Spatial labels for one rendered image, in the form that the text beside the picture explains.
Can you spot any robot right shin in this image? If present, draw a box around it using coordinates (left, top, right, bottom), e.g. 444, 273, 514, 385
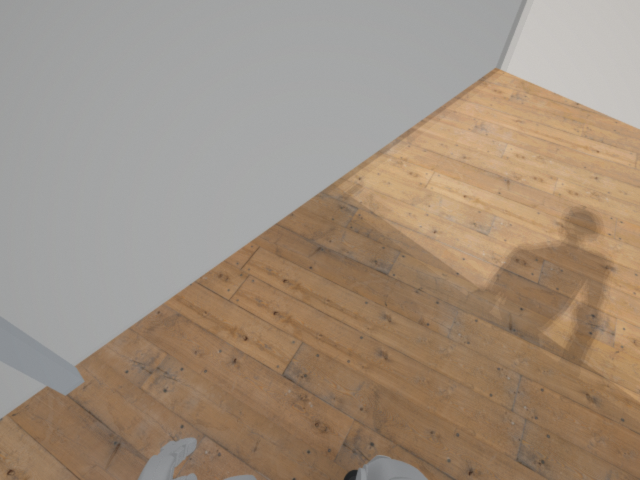
366, 455, 391, 465

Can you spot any panel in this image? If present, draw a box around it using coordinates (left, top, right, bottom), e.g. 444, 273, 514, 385
0, 316, 85, 396

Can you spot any left robot hand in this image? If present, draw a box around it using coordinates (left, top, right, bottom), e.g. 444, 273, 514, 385
138, 437, 197, 480

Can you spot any right robot thigh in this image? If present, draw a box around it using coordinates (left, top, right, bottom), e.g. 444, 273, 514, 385
356, 458, 428, 480

